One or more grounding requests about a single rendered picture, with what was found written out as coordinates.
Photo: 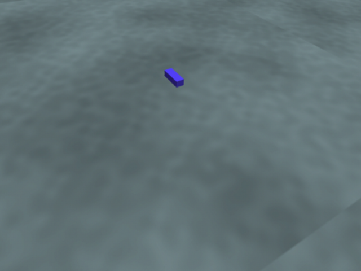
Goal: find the carton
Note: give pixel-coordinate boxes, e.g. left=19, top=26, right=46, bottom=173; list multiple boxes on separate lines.
left=165, top=68, right=184, bottom=88

